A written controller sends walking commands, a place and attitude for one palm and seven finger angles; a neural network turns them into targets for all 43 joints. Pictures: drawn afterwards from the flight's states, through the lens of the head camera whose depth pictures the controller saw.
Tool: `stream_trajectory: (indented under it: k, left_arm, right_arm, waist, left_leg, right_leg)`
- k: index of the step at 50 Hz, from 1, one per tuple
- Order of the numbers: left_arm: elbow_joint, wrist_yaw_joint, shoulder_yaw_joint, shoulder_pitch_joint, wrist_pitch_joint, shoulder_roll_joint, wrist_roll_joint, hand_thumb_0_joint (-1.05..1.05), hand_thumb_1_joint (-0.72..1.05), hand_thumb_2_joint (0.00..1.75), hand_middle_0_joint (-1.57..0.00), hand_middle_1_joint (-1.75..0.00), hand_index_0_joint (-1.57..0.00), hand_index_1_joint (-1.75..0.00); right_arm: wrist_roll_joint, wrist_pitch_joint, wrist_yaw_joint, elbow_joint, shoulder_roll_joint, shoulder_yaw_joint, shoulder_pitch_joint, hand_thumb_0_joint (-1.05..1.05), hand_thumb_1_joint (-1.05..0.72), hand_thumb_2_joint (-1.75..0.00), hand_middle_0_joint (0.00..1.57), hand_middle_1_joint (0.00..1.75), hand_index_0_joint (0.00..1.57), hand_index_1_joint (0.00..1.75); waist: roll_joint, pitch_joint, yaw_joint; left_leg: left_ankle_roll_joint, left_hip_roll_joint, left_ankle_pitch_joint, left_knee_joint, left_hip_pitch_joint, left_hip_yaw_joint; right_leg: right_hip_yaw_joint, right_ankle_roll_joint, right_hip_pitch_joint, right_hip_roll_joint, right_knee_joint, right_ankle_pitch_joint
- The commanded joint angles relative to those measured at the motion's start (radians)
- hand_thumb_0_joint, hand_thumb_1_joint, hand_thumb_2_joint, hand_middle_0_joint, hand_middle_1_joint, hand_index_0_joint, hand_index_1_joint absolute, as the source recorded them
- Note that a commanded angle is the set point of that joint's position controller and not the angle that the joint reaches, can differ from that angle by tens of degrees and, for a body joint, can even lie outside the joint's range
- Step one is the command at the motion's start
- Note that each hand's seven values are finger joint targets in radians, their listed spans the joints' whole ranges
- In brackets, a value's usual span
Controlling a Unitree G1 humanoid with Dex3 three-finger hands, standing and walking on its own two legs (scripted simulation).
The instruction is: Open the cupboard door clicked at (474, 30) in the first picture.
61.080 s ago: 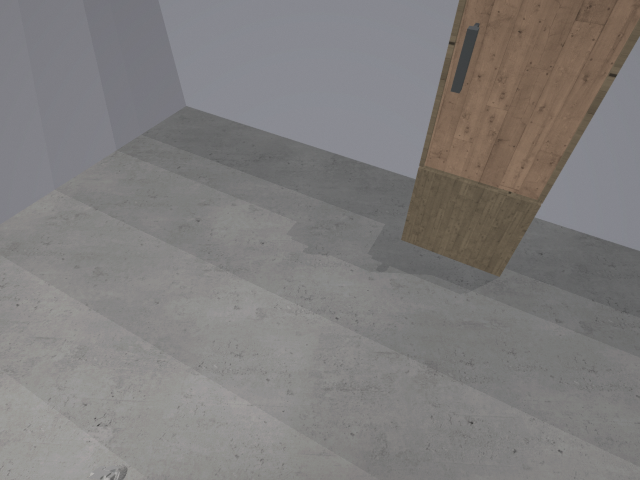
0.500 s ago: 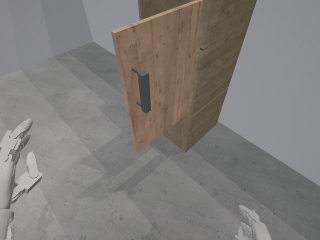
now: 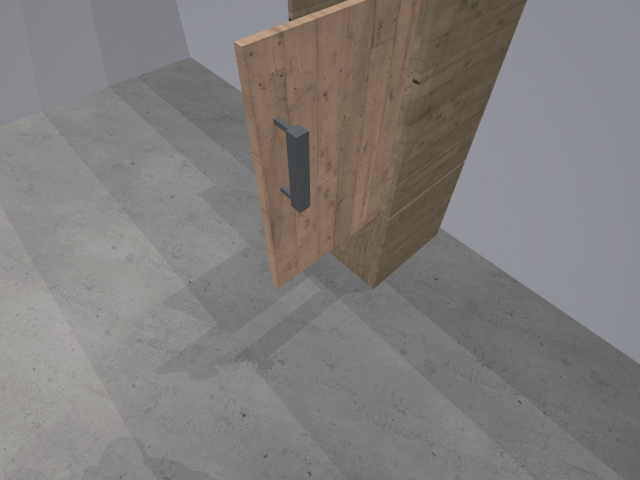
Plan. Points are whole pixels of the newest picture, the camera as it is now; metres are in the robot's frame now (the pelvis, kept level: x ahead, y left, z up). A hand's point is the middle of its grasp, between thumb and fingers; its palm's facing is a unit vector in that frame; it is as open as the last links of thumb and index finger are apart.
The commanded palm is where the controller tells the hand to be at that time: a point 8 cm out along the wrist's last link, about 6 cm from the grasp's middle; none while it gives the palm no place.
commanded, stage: let the arm hang, fingers relaxed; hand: left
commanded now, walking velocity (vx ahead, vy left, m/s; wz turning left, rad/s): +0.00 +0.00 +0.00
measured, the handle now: (290, 165) +0.58 +0.08 +0.04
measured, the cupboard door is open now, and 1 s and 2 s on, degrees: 90 90 90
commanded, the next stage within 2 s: look to check the result in 0.56 s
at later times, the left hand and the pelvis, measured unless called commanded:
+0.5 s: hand out of the picture +0.04 +0.18 -0.17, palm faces -0.01 -0.98 -0.22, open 7.3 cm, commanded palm none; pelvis +0.00 +0.00 +0.00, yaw -1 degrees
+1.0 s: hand out of the picture +0.03 +0.18 -0.17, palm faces +0.00 -0.97 -0.25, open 7.4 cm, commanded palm none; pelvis +0.02 -0.02 +0.00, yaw +0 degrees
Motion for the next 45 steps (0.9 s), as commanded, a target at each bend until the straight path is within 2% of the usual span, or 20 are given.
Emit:
stream_trajectory:
  k: [1,3,7,9,18,26,28,45]
  left_arm:
    - [-0.037,0.008,0.021,0.005,-0.031,0.101,0.001,0.00,0.90,0.90,-0.20,-0.30,-0.20,-0.30]
    - [-0.028,0.009,0.018,0.003,-0.029,0.096,0.000,0.00,0.90,0.90,-0.20,-0.30,-0.20,-0.30]
    - [-0.022,0.012,0.019,0.004,-0.026,0.087,0.002,0.00,0.90,0.90,-0.20,-0.30,-0.20,-0.30]
    - [-0.023,0.013,0.020,0.004,-0.026,0.084,0.003,0.00,0.90,0.90,-0.20,-0.30,-0.20,-0.30]
    - [-0.033,0.016,0.023,-0.008,-0.033,0.070,0.003,0.00,0.90,0.90,-0.20,-0.30,-0.20,-0.30]
    - [-0.041,0.014,0.029,-0.019,-0.040,0.084,0.004,0.00,0.90,0.90,-0.20,-0.30,-0.20,-0.30]
    - [-0.040,0.014,0.029,-0.024,-0.041,0.085,0.003,0.00,0.90,0.90,-0.20,-0.30,-0.20,-0.30]
    - [-0.030,0.012,0.030,-0.044,-0.045,0.121,0.001,0.00,0.90,0.90,-0.20,-0.30,-0.20,-0.30]
  right_arm:
    - [-0.001,-0.023,-0.013,-0.034,-0.112,-0.020,0.024,0.00,-0.90,-0.90,0.20,0.30,0.20,0.30]
    - [-0.003,-0.023,-0.013,-0.021,-0.104,-0.017,0.036,0.00,-0.90,-0.90,0.20,0.30,0.20,0.30]
    - [-0.006,-0.022,-0.012,-0.011,-0.089,-0.017,0.037,0.00,-0.90,-0.90,0.20,0.30,0.20,0.30]
    - [-0.006,-0.022,-0.011,-0.006,-0.082,-0.017,0.045,0.00,-0.90,-0.90,0.20,0.30,0.20,0.30]
    - [-0.007,-0.029,-0.011,-0.001,-0.061,-0.015,0.032,0.00,-0.90,-0.90,0.20,0.30,0.20,0.30]
    - [-0.005,-0.032,-0.013,-0.006,-0.081,-0.021,0.021,0.00,-0.90,-0.90,0.20,0.30,0.20,0.30]
    - [-0.007,-0.033,-0.014,-0.005,-0.082,-0.021,0.018,0.00,-0.90,-0.90,0.20,0.30,0.20,0.30]
    - [-0.004,-0.031,-0.015,-0.008,-0.127,-0.022,-0.017,0.00,-0.90,-0.90,0.20,0.30,0.20,0.30]
  waist:
    - [-0.010,-0.039,-0.001]
    - [-0.030,-0.037,-0.005]
    - [-0.011,0.002,-0.005]
    - [-0.026,-0.001,-0.004]
    - [0.002,0.001,-0.003]
    - [-0.014,-0.012,-0.004]
    - [0.001,-0.031,-0.006]
    - [-0.014,-0.038,-0.009]
  left_leg:
    - [0.020,0.109,0.025,-0.095,0.003,-0.103]
    - [0.018,0.108,0.014,-0.101,0.005,-0.104]
    - [0.018,0.106,-0.025,-0.114,-0.012,-0.104]
    - [0.017,0.105,-0.029,-0.118,-0.016,-0.102]
    - [0.011,0.103,0.048,-0.110,0.002,-0.093]
    - [0.011,0.105,0.081,-0.104,0.025,-0.090]
    - [0.009,0.106,0.103,-0.101,0.035,-0.089]
    - [0.006,0.111,0.122,-0.107,0.071,-0.090]
  right_leg:
    - [0.113,-0.030,-0.016,-0.115,-0.089,0.012]
    - [0.112,-0.028,-0.022,-0.116,-0.086,-0.003]
    - [0.119,-0.027,-0.050,-0.113,-0.089,-0.034]
    - [0.118,-0.025,-0.046,-0.114,-0.087,-0.035]
    - [0.121,-0.020,-0.044,-0.118,-0.082,0.029]
    - [0.121,-0.022,-0.029,-0.118,-0.095,0.060]
    - [0.121,-0.023,-0.012,-0.121,-0.092,0.088]
    - [0.122,-0.025,0.007,-0.129,-0.115,0.124]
